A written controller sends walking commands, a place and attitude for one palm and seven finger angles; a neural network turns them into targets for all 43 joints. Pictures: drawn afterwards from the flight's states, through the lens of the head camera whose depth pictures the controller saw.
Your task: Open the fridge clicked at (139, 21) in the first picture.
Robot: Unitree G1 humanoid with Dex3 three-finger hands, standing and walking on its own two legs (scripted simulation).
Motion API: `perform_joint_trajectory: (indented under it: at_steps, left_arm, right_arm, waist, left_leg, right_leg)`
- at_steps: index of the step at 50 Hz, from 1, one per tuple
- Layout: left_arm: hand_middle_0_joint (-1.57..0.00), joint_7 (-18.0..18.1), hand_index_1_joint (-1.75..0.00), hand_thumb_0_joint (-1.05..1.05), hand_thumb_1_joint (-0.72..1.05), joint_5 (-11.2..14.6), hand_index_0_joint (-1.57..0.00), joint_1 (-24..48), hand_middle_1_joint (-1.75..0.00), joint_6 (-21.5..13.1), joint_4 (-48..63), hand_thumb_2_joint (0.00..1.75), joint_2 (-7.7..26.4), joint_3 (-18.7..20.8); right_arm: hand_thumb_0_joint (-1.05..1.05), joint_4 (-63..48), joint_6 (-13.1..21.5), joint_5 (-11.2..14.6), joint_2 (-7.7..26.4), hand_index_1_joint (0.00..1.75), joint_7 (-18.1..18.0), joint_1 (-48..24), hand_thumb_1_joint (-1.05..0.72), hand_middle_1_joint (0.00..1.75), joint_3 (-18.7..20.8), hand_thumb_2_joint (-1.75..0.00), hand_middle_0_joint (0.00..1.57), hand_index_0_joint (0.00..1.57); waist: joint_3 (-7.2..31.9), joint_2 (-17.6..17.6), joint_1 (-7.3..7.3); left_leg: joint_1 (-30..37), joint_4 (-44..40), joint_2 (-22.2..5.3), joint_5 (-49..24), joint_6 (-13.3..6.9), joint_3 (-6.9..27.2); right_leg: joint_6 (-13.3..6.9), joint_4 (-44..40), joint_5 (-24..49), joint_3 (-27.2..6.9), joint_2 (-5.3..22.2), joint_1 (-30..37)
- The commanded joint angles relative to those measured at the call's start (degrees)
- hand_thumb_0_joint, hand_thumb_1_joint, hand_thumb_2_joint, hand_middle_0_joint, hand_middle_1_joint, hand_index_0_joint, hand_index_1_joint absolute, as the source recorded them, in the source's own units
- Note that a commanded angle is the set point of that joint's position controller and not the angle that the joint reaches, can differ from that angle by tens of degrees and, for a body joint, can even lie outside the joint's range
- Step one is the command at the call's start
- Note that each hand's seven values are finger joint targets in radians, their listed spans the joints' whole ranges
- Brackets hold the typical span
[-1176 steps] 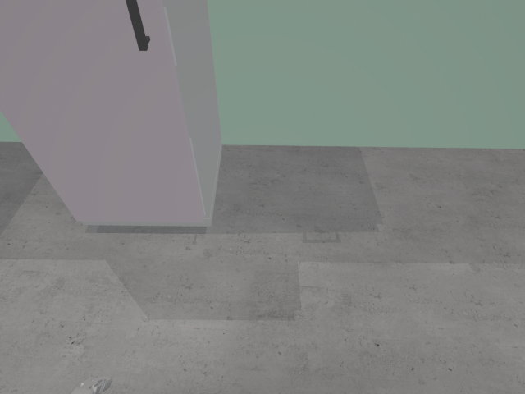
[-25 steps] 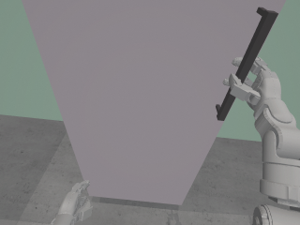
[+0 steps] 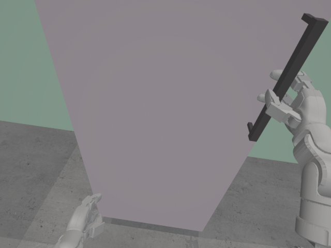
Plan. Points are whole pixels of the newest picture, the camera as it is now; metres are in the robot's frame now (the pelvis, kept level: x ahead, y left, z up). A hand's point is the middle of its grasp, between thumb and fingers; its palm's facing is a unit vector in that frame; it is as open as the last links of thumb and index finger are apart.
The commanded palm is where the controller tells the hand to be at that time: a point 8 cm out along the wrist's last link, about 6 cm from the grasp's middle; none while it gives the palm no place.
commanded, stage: grip the handle and tug to test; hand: right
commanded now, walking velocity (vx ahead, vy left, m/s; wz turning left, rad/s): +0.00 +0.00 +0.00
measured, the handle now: (275, 87) +0.40 -0.19 +0.26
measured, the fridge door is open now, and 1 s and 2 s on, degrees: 0 1 0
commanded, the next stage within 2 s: pull the door a little, standing still in 0.04 s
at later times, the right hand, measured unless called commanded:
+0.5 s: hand (271, 107) +0.34 -0.17 +0.25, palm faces +0.09 +0.99 -0.06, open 6.7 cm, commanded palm +0.27 -0.21 +0.26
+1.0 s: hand (273, 108) +0.35 -0.18 +0.24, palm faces +0.08 +0.97 -0.24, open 7.3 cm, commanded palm +0.31 -0.23 +0.24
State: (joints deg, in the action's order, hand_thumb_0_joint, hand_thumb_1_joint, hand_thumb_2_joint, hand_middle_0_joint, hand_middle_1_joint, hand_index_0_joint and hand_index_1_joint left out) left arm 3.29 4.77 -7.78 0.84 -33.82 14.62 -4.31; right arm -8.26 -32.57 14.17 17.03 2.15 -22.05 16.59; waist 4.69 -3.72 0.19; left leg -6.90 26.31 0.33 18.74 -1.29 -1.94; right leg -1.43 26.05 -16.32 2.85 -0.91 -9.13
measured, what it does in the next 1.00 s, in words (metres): walks ahead: right foot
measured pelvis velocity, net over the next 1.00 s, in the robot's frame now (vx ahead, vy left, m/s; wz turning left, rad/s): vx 0.11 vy -0.04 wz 0.05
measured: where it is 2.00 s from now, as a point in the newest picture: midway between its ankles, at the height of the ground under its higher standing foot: outside the picture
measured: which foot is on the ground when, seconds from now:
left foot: down 0.00-0.98, up 1.00-1.00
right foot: down 0.00-0.88, up 0.90-0.98, down 1.00-1.00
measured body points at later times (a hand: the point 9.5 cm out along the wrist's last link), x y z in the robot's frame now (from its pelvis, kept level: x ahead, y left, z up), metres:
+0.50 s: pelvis +0.03 -0.01 +0.00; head +0.00 +0.02 +0.45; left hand +0.25 +0.20 -0.07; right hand +0.33 -0.22 +0.26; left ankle -0.05 +0.10 -0.73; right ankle -0.03 -0.10 -0.74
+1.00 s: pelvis +0.11 -0.04 +0.01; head +0.17 -0.05 +0.45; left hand +0.28 +0.21 -0.07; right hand +0.34 -0.23 +0.25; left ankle -0.02 +0.08 -0.68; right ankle +0.13 -0.13 -0.72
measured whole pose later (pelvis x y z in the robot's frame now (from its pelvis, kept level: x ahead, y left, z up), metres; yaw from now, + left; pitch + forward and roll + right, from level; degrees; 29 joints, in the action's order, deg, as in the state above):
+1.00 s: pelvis +0.11 -0.04 +0.01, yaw +3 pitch +2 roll +2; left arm 1.4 -0.2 -11.7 -2.4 -28.9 16.5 -0.2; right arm -50.5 -0.8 6.7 19.5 -3.9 15.0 8.7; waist -5.7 -1.2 -2.5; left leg -11.5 46.2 -3.5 10.4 -0.8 -7.9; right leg -2.2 38.7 -2.5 -2.3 -2.0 -22.0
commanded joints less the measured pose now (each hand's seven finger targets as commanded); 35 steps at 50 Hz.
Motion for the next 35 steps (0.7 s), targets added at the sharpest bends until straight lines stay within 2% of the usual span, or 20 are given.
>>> perform_joint_trajectory:
  at_steps: [1, 3, 4, 5, 6, 9, 11, 14, 15, 16, 18, 19, 20, 23, 24, 25, 26, 27, 29, 35]
  left_arm:
    - [-0.20, -0.3, -0.30, 0.00, 0.90, 0.3, -0.20, 11.6, -0.30, -3.4, 11.2, 0.90, 5.2, 2.6]
    - [-0.20, -0.5, -0.30, 0.00, 0.90, 0.1, -0.20, 11.5, -0.30, -3.6, 11.1, 0.90, 5.3, 2.6]
    - [-0.20, -0.5, -0.30, 0.00, 0.90, 0.1, -0.20, 11.5, -0.30, -3.7, 11.0, 0.90, 5.5, 2.8]
    - [-0.20, -0.5, -0.30, 0.00, 0.90, 0.1, -0.20, 11.4, -0.30, -3.6, 11.1, 0.90, 5.5, 2.7]
    - [-0.20, -0.5, -0.30, 0.00, 0.90, 0.2, -0.20, 11.5, -0.30, -3.6, 11.1, 0.90, 5.4, 2.7]
    - [-0.20, -0.3, -0.30, 0.00, 0.90, 0.1, -0.20, 11.2, -0.30, -3.8, 9.8, 0.90, 5.9, 2.8]
    - [-0.20, -0.1, -0.30, 0.00, 0.90, 0.0, -0.20, 11.0, -0.30, -4.0, 9.9, 0.90, 5.6, 2.8]
    - [-0.20, -0.3, -0.30, 0.00, 0.90, -0.1, -0.20, 11.4, -0.30, -3.9, 10.0, 0.90, 5.6, 2.9]
    - [-0.20, -0.5, -0.30, 0.00, 0.90, 0.0, -0.20, 11.5, -0.30, -3.9, 10.5, 0.90, 5.2, 2.6]
    - [-0.20, -0.6, -0.30, 0.00, 0.90, 0.0, -0.20, 11.7, -0.30, -3.7, 10.6, 0.90, 5.1, 2.6]
    - [-0.20, -1.0, -0.30, 0.00, 0.90, 0.0, -0.20, 12.3, -0.30, -3.4, 11.1, 0.90, 4.9, 2.5]
    - [-0.20, -1.0, -0.30, 0.00, 0.90, -0.1, -0.20, 12.3, -0.30, -3.4, 11.2, 0.90, 5.4, 2.8]
    - [-0.20, -1.2, -0.30, 0.00, 0.90, -0.1, -0.20, 12.6, -0.30, -3.4, 11.6, 0.90, 5.0, 2.5]
    - [-0.20, -1.8, -0.30, 0.00, 0.90, -0.1, -0.20, 12.7, -0.30, -3.4, 12.3, 0.90, 4.7, 2.5]
    - [-0.20, -1.8, -0.30, 0.00, 0.90, -0.2, -0.20, 12.7, -0.30, -3.5, 12.5, 0.90, 5.0, 2.7]
    - [-0.20, -2.0, -0.30, 0.00, 0.90, -0.2, -0.20, 13.2, -0.30, -3.6, 12.9, 0.90, 4.6, 2.4]
    - [-0.20, -2.2, -0.30, 0.00, 0.90, -0.1, -0.20, 13.0, -0.30, -3.6, 12.8, 0.90, 4.5, 2.5]
    - [-0.20, -2.5, -0.30, 0.00, 0.90, -0.1, -0.20, 13.2, -0.30, -3.8, 13.2, 0.90, 4.3, 2.4]
    - [-0.20, -2.8, -0.30, 0.00, 0.90, -0.1, -0.20, 13.5, -0.30, -4.2, 13.3, 0.90, 4.7, 2.6]
    - [-0.20, -4.0, -0.30, 0.00, 0.90, -0.3, -0.20, 13.3, -0.30, -5.9, 14.0, 0.90, 3.9, 2.6]
  right_arm:
    - [0.00, -20.8, 2.9, 1.4, 10.3, 1.40, 2.8, -9.8, -0.90, 1.40, 3.0, -0.90, 0.45, 0.45]
    - [0.00, -22.4, 2.2, 1.6, 9.6, 1.40, 2.6, -10.9, -0.90, 1.40, 2.3, -0.90, 0.45, 0.45]
    - [0.00, -22.3, 2.0, 1.7, 11.1, 1.40, 2.4, -8.1, -0.90, 1.40, 3.7, -0.90, 0.45, 0.45]
    - [0.00, -22.5, 1.4, 1.6, 10.3, 1.40, 2.4, -8.0, -0.90, 1.40, 3.1, -0.90, 0.45, 0.45]
    - [0.00, -23.2, 1.0, 1.6, 9.4, 1.40, 2.5, -9.4, -0.90, 1.40, 2.0, -0.90, 0.45, 0.45]
    - [0.00, -21.1, 0.2, 1.4, 10.7, 1.40, 1.7, -13.9, -0.90, 1.40, 2.0, -0.90, 0.45, 0.45]
    - [0.00, -20.8, -0.4, 1.4, 9.4, 1.40, 1.5, -14.9, -0.90, 1.40, 1.7, -0.90, 0.45, 0.45]
    - [0.00, -23.1, -0.5, 1.7, 9.5, 1.40, 1.4, -10.4, -0.90, 1.40, 2.0, -0.90, 0.45, 0.45]
    - [0.00, -24.7, -0.4, 1.8, 8.3, 1.40, 1.5, -9.7, -0.90, 1.40, 1.3, -0.90, 0.45, 0.45]
    - [0.00, -24.3, -0.6, 2.0, 7.9, 1.40, 1.5, -7.2, -0.90, 1.40, 1.4, -0.90, 0.45, 0.45]
    - [0.00, -26.8, -0.6, 2.0, 7.5, 1.40, 1.8, -4.8, -0.90, 1.40, 1.3, -0.90, 0.45, 0.45]
    - [0.00, -28.6, -0.2, 2.2, 9.2, 1.40, 1.6, -3.2, -0.90, 1.40, 2.6, -0.90, 0.45, 0.45]
    - [0.00, -29.5, -0.3, 2.2, 7.6, 1.40, 1.9, -1.9, -0.90, 1.40, 1.7, -0.90, 0.45, 0.45]
    - [0.00, -34.4, -0.6, 2.4, 7.9, 1.40, 2.4, 2.6, -0.90, 1.40, 2.4, -0.90, 0.45, 0.45]
    - [0.00, -35.0, -0.5, 2.7, 9.2, 1.40, 2.3, 5.9, -0.90, 1.40, 3.6, -0.90, 0.45, 0.45]
    - [0.00, -37.1, -0.6, 2.8, 7.2, 1.40, 2.5, 7.1, -0.90, 1.40, 2.2, -0.90, 0.45, 0.45]
    - [0.00, -37.7, -0.8, 3.1, 7.1, 1.40, 2.6, 9.4, -0.90, 1.40, 2.5, -0.90, 0.45, 0.45]
    - [0.00, -40.8, -0.7, 3.3, 7.3, 1.40, 2.6, 10.5, -0.90, 1.40, 2.9, -0.90, 0.45, 0.45]
    - [0.00, -43.7, -0.7, 4.0, 7.9, 1.40, 2.2, 15.8, -0.90, 1.40, 4.0, -0.90, 0.45, 0.45]
    - [0.00, -57.6, 0.4, 5.2, 6.2, 1.40, 2.1, 30.2, -0.90, 1.40, 3.9, -0.90, 0.45, 0.45]
  waist:
    - [16.0, 3.1, -3.84]
    - [15.9, 2.6, -3.48]
    - [15.9, 4.1, -3.97]
    - [16.4, 4.0, -3.80]
    - [15.9, 3.0, -3.37]
    - [15.1, 4.0, -2.67]
    - [16.3, 3.4, -2.65]
    - [16.7, 2.9, -3.36]
    - [17.6, 3.1, -3.33]
    - [16.8, 4.9, -3.43]
    - [16.2, 4.0, -3.75]
    - [16.3, 5.0, -4.02]
    - [16.5, 5.4, -4.06]
    - [17.0, 3.6, -4.39]
    - [16.9, 4.2, -4.88]
    - [16.8, 4.6, -4.73]
    - [15.8, 4.8, -4.58]
    - [16.3, 3.3, -4.85]
    - [15.8, 3.9, -5.31]
    - [14.4, 1.5, -5.92]
  left_leg:
    - [3.6, 1.4, -1.6, -39.2, 0.4, -0.7]
    - [2.8, 1.7, -1.6, -39.3, 0.5, -0.8]
    - [3.3, 1.6, -1.5, -39.7, 0.5, -0.7]
    - [3.5, 1.9, -1.6, -40.3, 0.6, -0.8]
    - [2.7, 1.9, -1.5, -40.2, 0.6, -0.8]
    - [2.0, 1.7, -1.4, -40.1, 0.7, -0.8]
    - [2.2, 2.0, -1.5, -40.5, 0.7, -1.1]
    - [3.0, 2.4, -1.7, -42.6, 0.7, -1.0]
    - [3.6, 2.9, -1.8, -42.8, 0.7, -1.3]
    - [3.4, 2.9, -1.7, -42.4, 0.8, -1.4]
    - [2.7, 3.0, -1.7, -40.8, 0.7, -1.4]
    - [3.3, 3.0, -1.7, -41.0, 0.6, -1.3]
    - [3.4, 3.4, -1.8, -41.4, 0.7, -1.5]
    - [3.0, 4.3, -2.0, -42.4, 0.8, -1.6]
    - [3.3, 4.3, -2.0, -42.6, 0.9, -1.5]
    - [3.1, 4.6, -2.1, -42.2, 0.9, -1.8]
    - [2.4, 4.7, -2.1, -42.0, 1.1, -1.9]
    - [2.3, 4.9, -2.1, -41.0, 0.9, -2.0]
    - [2.4, 5.0, -2.1, -40.5, 1.0, -2.0]
    - [1.1, 6.5, -2.7, -41.2, 1.1, -3.5]
  right_leg:
    - [-0.6, 2.2, 34.6, -3.8, 1.7, 9.4]
    - [-0.5, 2.7, 35.0, -4.1, 1.6, 9.7]
    - [-0.5, 3.0, 35.4, -4.0, 1.8, 9.4]
    - [-0.6, 2.9, 35.8, -3.8, 1.6, 9.1]
    - [-0.6, 3.1, 36.2, -3.8, 1.7, 9.5]
    - [-0.5, 3.7, 35.7, -3.9, 1.6, 9.4]
    - [-0.5, 3.7, 36.5, -4.1, 1.4, 9.8]
    - [-0.3, 4.2, 37.4, -3.8, 1.3, 9.8]
    - [-0.3, 4.1, 37.8, -3.9, 1.2, 9.4]
    - [-0.3, 3.9, 37.1, -4.1, 1.3, 8.8]
    - [-0.3, 3.7, 36.4, -4.2, 1.5, 8.6]
    - [-0.2, 3.9, 36.5, -4.3, 1.7, 8.5]
    - [-0.3, 3.7, 36.8, -4.3, 1.6, 7.8]
    - [-0.1, 4.2, 39.6, -4.4, 2.0, 8.1]
    - [0.0, 4.6, 39.8, -4.4, 2.2, 7.9]
    - [-0.1, 4.3, 39.2, -4.4, 2.1, 7.0]
    - [0.0, 4.4, 39.2, -4.4, 2.4, 6.8]
    - [0.3, 4.3, 40.0, -4.7, 2.5, 6.9]
    - [0.4, 4.6, 39.7, -4.8, 2.7, 6.1]
    - [1.4, 5.3, 44.3, -5.7, 2.9, 3.9]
